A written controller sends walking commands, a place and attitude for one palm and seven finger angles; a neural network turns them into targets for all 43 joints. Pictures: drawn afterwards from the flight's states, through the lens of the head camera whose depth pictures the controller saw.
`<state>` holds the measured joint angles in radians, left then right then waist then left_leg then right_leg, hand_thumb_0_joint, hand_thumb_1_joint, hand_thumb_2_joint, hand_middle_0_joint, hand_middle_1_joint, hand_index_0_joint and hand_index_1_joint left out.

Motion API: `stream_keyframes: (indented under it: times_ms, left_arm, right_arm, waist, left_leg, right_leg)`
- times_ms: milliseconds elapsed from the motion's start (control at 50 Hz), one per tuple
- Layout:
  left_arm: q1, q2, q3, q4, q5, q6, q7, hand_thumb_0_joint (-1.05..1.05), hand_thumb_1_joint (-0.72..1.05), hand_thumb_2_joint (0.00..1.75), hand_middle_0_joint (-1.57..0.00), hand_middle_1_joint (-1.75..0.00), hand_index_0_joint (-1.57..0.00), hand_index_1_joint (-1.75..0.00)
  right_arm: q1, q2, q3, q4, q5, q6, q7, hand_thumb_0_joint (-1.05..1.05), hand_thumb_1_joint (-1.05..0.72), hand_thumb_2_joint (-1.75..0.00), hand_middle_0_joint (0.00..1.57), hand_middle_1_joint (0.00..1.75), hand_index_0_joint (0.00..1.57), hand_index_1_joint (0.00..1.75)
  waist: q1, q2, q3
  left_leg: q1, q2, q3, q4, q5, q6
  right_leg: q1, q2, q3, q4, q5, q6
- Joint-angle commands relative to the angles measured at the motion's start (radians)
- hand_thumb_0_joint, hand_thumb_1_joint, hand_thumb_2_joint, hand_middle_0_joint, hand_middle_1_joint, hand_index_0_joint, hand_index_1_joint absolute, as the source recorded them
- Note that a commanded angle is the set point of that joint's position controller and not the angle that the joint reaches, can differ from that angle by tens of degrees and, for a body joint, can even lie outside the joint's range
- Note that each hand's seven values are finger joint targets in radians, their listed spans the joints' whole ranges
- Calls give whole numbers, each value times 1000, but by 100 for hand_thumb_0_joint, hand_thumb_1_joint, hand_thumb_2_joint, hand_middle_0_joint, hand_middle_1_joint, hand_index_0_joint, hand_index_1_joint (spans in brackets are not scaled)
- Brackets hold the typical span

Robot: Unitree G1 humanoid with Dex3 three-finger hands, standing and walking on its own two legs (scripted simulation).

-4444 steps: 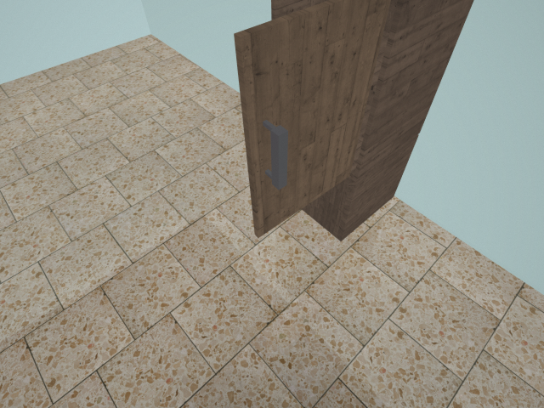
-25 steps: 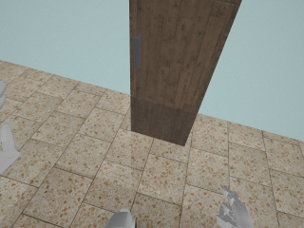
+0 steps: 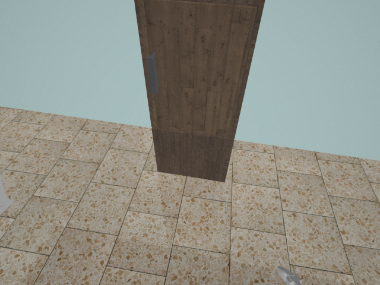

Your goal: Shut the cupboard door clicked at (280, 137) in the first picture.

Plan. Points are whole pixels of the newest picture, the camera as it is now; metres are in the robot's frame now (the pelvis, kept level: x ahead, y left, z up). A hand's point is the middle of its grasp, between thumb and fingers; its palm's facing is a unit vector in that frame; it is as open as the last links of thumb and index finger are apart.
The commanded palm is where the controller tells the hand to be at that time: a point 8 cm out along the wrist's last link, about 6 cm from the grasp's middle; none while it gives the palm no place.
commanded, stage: stop stepping back and stand still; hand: left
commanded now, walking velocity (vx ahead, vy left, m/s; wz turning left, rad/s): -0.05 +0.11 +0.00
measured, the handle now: (154, 73) +0.91 +0.17 -0.01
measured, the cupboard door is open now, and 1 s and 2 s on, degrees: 0 0 0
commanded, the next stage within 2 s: let the arm hang, fingers relaxed in 0.76 s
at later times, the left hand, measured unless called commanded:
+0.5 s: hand (11, 171) +0.25 +0.30 +0.18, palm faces +0.43 -0.76 -0.48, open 7.4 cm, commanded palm +0.19 +0.33 +0.19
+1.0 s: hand (50, 235) +0.23 +0.30 -0.01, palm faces +0.11 -0.88 -0.46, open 7.4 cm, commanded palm none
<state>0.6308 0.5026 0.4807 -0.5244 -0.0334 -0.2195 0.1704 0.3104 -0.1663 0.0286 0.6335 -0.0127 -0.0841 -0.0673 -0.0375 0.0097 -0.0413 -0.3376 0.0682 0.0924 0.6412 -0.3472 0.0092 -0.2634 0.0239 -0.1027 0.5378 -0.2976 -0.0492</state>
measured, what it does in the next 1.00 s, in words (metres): steps on the spot: left foot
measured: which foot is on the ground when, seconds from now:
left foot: up 0.00-0.24, down 0.26-1.00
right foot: down 0.00-1.00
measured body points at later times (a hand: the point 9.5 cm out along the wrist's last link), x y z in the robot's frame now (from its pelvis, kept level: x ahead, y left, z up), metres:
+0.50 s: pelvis +0.04 +0.03 +0.01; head +0.07 +0.04 +0.46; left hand +0.23 +0.34 +0.21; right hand +0.23 -0.19 -0.07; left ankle +0.09 +0.14 -0.73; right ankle +0.00 -0.08 -0.73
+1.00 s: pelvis +0.02 +0.06 +0.00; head +0.02 +0.03 +0.45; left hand +0.22 +0.35 +0.02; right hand +0.19 -0.21 -0.11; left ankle +0.09 +0.14 -0.73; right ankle +0.00 -0.08 -0.73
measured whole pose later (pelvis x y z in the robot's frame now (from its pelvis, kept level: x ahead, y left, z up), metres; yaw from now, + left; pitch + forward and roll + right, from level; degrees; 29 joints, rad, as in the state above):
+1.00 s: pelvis +0.02 +0.06 +0.00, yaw +0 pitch +1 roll -1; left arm 0.29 0.35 0.12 0.24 0.01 0.01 0.02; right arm 0.14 -0.33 0.00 0.75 -0.01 -0.03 0.01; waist -0.01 0.10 -0.02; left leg -0.40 0.02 0.09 0.60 -0.22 0.05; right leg -0.26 -0.05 -0.07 0.58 -0.33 0.03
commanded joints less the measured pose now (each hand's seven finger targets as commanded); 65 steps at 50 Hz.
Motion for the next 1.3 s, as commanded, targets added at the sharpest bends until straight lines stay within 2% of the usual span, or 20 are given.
stream_keyframes:
  times_ms: [0, 80, 160, 220, 260, 300, 380, 500, 580, 700, 820, 840, 860, 880, 940, 1020, 1060, 1100, 1180, 1280]
  left_arm:
    - [-181, 110, 95, -39, -12, -36, 35, 0, 90, 90, -20, -30, -20, -30]
    - [-196, 55, 17, -26, 1, -37, 29, 0, 90, 90, -20, -30, -20, -30]
    - [-287, 70, -4, -132, 3, -45, 32, 0, 90, 90, -20, -30, -20, -30]
    - [-275, 103, 29, -232, -2, -60, 31, 0, 90, 90, -20, -30, -20, -30]
    - [-239, 115, 64, -253, -5, -68, 30, 0, 90, 90, -20, -30, -20, -30]
    - [-164, 133, 114, -227, -8, -67, 22, 0, 90, 90, -20, -30, -20, -30]
    - [-111, 73, 80, -142, -21, -53, 13, 0, 90, 90, -20, -30, -20, -30]
    - [-59, 70, 56, -132, -33, -5, 6, 0, 90, 90, -20, -30, -20, -30]
    - [-77, 91, 63, -158, -33, 5, 6, 0, 90, 90, -20, -30, -20, -30]
    - [-95, 124, 91, -184, -31, 0, 13, 0, 90, 90, -20, -30, -20, -30]
    - [-107, 69, 44, -135, -30, -4, 10, 0, 90, 90, -20, -30, -20, -30]
    - [-181, -88, -389, 592, 38, 138, -132, 0, 90, 90, -20, -30, -20, -30]
    - [-207, -93, -364, 624, 42, 221, -156, 0, 90, 90, -20, -30, -20, -30]
    - [-214, -110, -368, 626, 43, 242, -164, 0, 90, 90, -20, -30, -20, -30]
    - [-273, -97, -388, 772, 55, 229, -176, 0, 90, 90, -20, -30, -20, -30]
    - [-334, -89, -414, 1009, 59, 224, -168, 0, 90, 90, -20, -30, -20, -30]
    - [-384, -106, -432, 1099, 55, 233, -159, 0, 90, 90, -20, -30, -20, -30]
    - [-396, -116, -441, 1174, 53, 237, -154, 0, 90, 90, -20, -30, -20, -30]
    - [-264, -181, -433, 1352, 49, 240, -153, 0, 90, 90, -20, -30, -20, -30]
    - [-222, -192, -438, 1498, 49, 228, -157, 0, 90, 90, -20, -30, -20, -30]
  right_arm:
    - [-141, -162, -76, -131, 9, -39, -2, 0, -90, -90, 20, 30, 20, 30]
    - [-164, -145, -59, -123, 13, -35, -7, 0, -90, -90, 20, 30, 20, 30]
    - [-190, -141, -60, -125, 5, -57, -26, 0, -90, -90, 20, 30, 20, 30]
    - [-187, -164, -77, -142, 11, -65, -31, 0, -90, -90, 20, 30, 20, 30]
    - [-196, -176, -74, -168, 17, -64, -28, 0, -90, -90, 20, 30, 20, 30]
    - [-186, -153, -61, -165, 11, -65, -26, 0, -90, -90, 20, 30, 20, 30]
    - [-156, -151, -62, -163, 19, -62, -13, 0, -90, -90, 20, 30, 20, 30]
    - [-157, -158, -61, -175, 25, -39, -8, 0, -90, -90, 20, 30, 20, 30]
    - [-173, -147, -51, -184, 25, -21, -15, 0, -90, -90, 20, 30, 20, 30]
    - [-183, -147, -47, -182, 21, -20, -23, 0, -90, -90, 20, 30, 20, 30]
    - [-178, -148, -46, -174, 22, -25, -18, 0, -90, -90, 20, 30, 20, 30]
    - [-253, -352, -85, 2, 35, -89, 74, 0, -90, -90, 20, 30, 20, 30]
    - [-189, -316, -95, 18, 27, -26, 79, 0, -90, -90, 20, 30, 20, 30]
    - [-179, -305, -89, 9, 21, -7, 75, 0, -90, -90, 20, 30, 20, 30]
    - [-175, -300, -66, 26, 4, 28, 72, 0, -90, -90, 20, 30, 20, 30]
    - [-131, -237, -50, 83, -8, 66, 74, 0, -90, -90, 20, 30, 20, 30]
    - [-99, -199, -43, 121, -16, 89, 73, 0, -90, -90, 20, 30, 20, 30]
    - [-70, -194, -42, 157, -17, 98, 72, 0, -90, -90, 20, 30, 20, 30]
    - [-78, -203, -49, 231, -19, 87, 56, 0, -90, -90, 20, 30, 20, 30]
    - [-24, -187, -62, 307, -5, 86, 41, 0, -90, -90, 20, 30, 20, 30]
  waist:
    - [24, -170, 3]
    - [27, -167, 25]
    - [34, -118, 28]
    - [35, 64, 43]
    - [47, 164, 39]
    - [47, 274, 23]
    - [38, 95, -66]
    - [31, 31, -174]
    - [32, -4, -149]
    - [36, 80, -107]
    - [31, 91, -29]
    - [11, 110, 69]
    - [21, 118, 8]
    - [22, 141, 29]
    - [44, -42, 9]
    - [23, -276, -9]
    - [3, -231, 20]
    - [-8, -82, 28]
    - [49, 268, 32]
    - [50, 186, 16]
  left_leg:
    - [-329, -25, -94, 359, -144, -14]
    - [-163, -2, -78, 176, -21, -10]
    - [65, -55, -4, -57, 153, -1]
    - [169, 24, -119, -191, 183, 21]
    - [113, 91, -213, -253, 181, 42]
    - [43, 96, -227, -321, 90, 42]
    - [77, 59, -132, -209, 290, 16]
    - [172, 57, -97, -150, 531, 3]
    - [152, 50, -93, -153, 503, 6]
    - [125, 42, -101, -180, 415, 4]
    - [72, 44, -121, -246, 215, 0]
    - [0, 67, -131, -110, 389, 11]
    - [45, 77, -116, -136, 357, 11]
    - [13, 92, -132, -163, 270, 22]
    - [-69, 94, -202, -211, 133, 57]
    - [58, -1, -131, -77, 138, 26]
    - [105, -34, -87, -15, 110, 6]
    - [144, -14, -101, -52, 154, 1]
    - [-1, 69, -248, -338, -5, 45]
    - [36, 67, -234, -375, -54, 45]
  right_leg:
    - [171, -398, 574, -307, -20, -190]
    - [98, -288, 277, -193, 257, -115]
    - [2, -215, 173, -188, 136, -48]
    - [-65, -157, 151, -114, -9, 4]
    - [-27, -71, 113, -70, -21, 40]
    - [39, -45, 76, -47, -1, 46]
    - [127, -70, 113, -106, 209, 42]
    - [149, -89, 100, -72, 424, 47]
    - [142, -90, 96, -85, 415, 50]
    - [121, -92, 99, -112, 315, 45]
    - [77, -75, 92, -162, 134, 47]
    - [-31, -141, 39, -26, 212, 27]
    - [-45, -131, 85, -52, 112, 26]
    - [-60, -114, 68, -36, 2, 34]
    - [5, -89, 73, -15, -60, 23]
    - [-87, -196, 170, -154, -95, -35]
    - [-155, -230, 187, -190, -105, -65]
    - [-173, -198, 158, -154, -134, -50]
    - [34, -86, 76, -46, -54, 18]
    - [87, -88, 82, -116, 0, 9]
